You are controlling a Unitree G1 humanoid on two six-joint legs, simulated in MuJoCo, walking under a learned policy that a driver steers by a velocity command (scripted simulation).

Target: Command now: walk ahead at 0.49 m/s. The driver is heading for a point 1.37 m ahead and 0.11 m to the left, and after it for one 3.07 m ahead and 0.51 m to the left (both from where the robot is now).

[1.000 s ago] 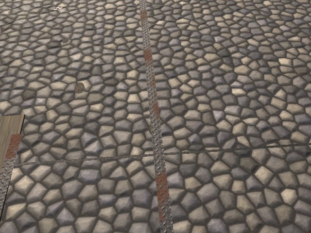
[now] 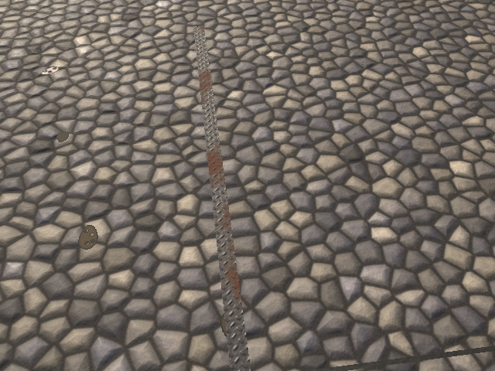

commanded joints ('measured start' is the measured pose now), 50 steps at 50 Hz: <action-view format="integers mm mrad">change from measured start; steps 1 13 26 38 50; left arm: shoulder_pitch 35 -192 85 248 102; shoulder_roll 46 79 109 138 99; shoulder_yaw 14 16 32 42 38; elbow -43 -137 -10 82 11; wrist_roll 13 -9 19 -3 -7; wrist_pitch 4 -29 -31 7 -16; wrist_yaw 7 -49 -42 -6 -5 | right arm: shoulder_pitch -38 95 -50 -415 -126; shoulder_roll -130 -188 -91 -73 -96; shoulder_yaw -20 -40 -29 -17 -37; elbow -53 -3 -98 -223 -124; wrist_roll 1 26 14 26 -4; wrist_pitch -18 32 30 7 -7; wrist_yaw -20 -41 -43 0 1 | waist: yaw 47 5 9 98 33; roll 77 114 -14 -22 97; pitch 55 47 2 98 -58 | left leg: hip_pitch -104 197 -519 -556 56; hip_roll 278 348 240 181 335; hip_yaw -207 -186 -119 -76 -344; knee -205 -16 756 258 -85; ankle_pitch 81 215 -8 162 83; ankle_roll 171 86 -60 -40 134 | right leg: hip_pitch -26 127 510 732 48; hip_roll -43 68 -93 -130 -16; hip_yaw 1 -69 93 17 26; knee -138 -645 -1010 -976 56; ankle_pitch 157 116 316 280 -77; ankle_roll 27 -26 -193 -146 -18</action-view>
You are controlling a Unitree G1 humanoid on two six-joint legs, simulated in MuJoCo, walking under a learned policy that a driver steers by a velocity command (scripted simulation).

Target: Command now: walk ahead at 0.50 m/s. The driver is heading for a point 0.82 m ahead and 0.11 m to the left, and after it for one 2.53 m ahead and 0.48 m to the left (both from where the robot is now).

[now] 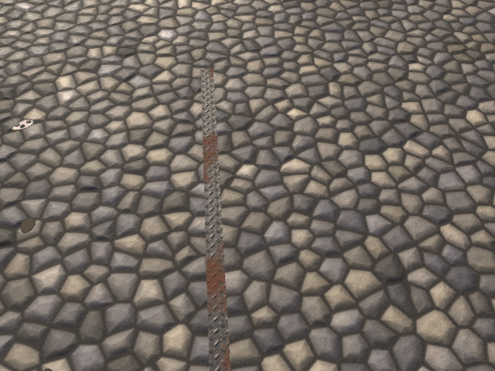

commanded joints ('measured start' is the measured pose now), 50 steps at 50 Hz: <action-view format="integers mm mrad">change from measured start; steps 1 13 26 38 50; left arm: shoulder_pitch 26 -328 -19 -158 -188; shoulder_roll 70 33 115 149 127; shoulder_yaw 27 17 44 49 42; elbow -58 -169 -112 -92 -168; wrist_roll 5 10 23 37 6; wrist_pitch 2 10 -12 17 65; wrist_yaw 8 -11 -17 44 15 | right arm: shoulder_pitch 36 230 159 15 68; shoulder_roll -73 -141 -138 -37 -219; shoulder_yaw -12 -22 -22 -35 -86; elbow -24 64 30 -81 -204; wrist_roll -12 9 52 5 -9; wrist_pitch -14 5 -6 83 74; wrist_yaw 3 -40 -41 -28 -19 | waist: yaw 11 -74 79 -10 -42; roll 94 77 -89 -53 122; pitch -75 44 -179 -43 -280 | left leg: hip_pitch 203 294 -384 -177 391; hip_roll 264 230 112 129 348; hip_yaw -314 -134 -177 -57 -522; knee -291 -353 845 306 -94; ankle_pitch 119 179 -272 143 485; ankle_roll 164 130 -7 -66 289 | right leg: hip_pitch -190 -297 523 228 -282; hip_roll -109 -67 -327 -215 33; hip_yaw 47 -26 370 -200 44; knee -12 -563 -904 -955 145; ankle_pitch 107 484 144 765 -238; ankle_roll -4 40 -167 -133 77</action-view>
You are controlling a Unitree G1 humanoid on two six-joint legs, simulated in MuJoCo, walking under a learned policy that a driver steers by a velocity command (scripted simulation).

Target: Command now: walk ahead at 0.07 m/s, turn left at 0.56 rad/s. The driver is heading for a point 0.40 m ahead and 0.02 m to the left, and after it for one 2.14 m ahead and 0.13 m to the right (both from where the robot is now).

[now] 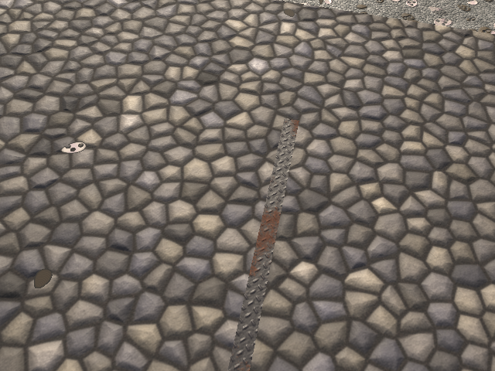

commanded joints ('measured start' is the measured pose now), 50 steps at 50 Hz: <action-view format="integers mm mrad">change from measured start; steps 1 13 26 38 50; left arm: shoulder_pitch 15 -20 -5 148 265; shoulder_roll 95 83 112 60 83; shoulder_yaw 21 20 11 -20 15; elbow -66 -94 -120 -54 29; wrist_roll -9 0 5 19 -15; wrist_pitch -6 7 -21 -33 -78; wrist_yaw -2 18 -9 -37 -60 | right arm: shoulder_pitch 50 18 89 72 29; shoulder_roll -168 -176 -132 -153 -103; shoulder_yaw -41 -40 -28 -5 12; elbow -73 -127 -91 -38 -38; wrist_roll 21 10 6 1 28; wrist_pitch -11 26 49 46 -19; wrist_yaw -12 -65 -66 -57 -46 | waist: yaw -5 -6 -20 73 117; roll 28 157 -113 124 111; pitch -248 -196 -107 -193 -24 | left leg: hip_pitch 409 205 -100 399 36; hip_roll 280 162 -70 139 140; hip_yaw -409 -438 -218 -165 -228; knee -230 -281 555 -126 -188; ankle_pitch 335 -75 -301 251 -305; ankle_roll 211 136 -136 -9 26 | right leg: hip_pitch -311 -130 184 120 345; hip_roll -4 44 -232 -17 29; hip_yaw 153 177 370 120 68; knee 213 -240 -715 -608 -565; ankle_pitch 40 240 672 424 320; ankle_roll -5 41 -233 -44 -122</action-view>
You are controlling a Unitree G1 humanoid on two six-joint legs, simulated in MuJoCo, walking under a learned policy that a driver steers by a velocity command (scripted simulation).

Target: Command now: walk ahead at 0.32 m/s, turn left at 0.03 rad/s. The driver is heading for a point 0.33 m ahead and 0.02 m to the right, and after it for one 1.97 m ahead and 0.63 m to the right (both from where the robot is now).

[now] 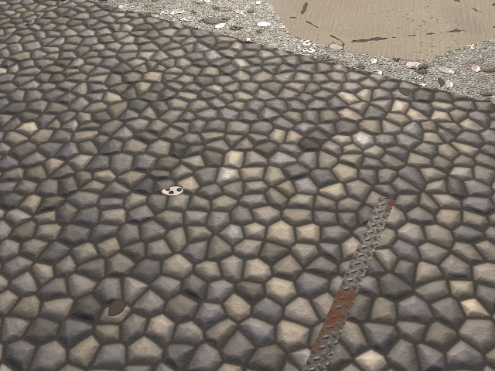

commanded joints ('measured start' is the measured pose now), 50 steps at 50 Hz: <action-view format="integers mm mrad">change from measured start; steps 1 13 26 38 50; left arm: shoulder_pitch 233 190 242 50 6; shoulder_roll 153 137 151 86 234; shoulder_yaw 46 10 25 35 78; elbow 34 -6 -61 -208 -295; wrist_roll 13 21 -21 17 37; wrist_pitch -21 -9 41 132 67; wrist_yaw -1 22 43 42 34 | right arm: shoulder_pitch -183 -318 -115 -308 -289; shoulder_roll -55 -39 -162 -186 -161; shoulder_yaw -5 -3 -30 -43 -50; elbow -123 -172 -165 -88 -79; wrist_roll -8 -3 -30 -34 -14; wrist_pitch -33 -77 -53 -37 12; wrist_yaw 1 44 28 -11 -8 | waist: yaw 124 83 -48 26 6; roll -115 -90 162 90 -133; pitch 25 95 -303 -67 -81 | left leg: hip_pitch -401 -538 352 -118 -546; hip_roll -2 66 386 316 25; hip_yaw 1 84 -308 89 21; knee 174 202 -109 -324 632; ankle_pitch -63 342 656 287 -142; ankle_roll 54 7 274 263 -21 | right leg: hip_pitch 347 237 -364 -172 175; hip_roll -191 -195 -19 -127 -290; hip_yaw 315 160 160 54 400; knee -243 -457 734 333 -232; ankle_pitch -45 348 -287 55 528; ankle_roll -66 -101 121 125 -184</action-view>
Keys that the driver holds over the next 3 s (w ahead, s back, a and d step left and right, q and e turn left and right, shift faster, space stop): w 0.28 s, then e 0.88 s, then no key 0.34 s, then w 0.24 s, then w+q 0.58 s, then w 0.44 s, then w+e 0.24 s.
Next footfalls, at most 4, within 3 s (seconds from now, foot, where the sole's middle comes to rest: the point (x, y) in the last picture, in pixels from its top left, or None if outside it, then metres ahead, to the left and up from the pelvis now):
0.44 left None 0.37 0.14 -0.77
0.92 right None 0.29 -0.11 -0.77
1.36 left None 0.39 0.10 -0.77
1.66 right None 0.24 -0.10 -0.77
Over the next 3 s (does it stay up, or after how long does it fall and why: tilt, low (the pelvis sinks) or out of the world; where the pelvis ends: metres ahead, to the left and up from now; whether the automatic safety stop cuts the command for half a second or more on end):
stays up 0.96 -0.17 0.01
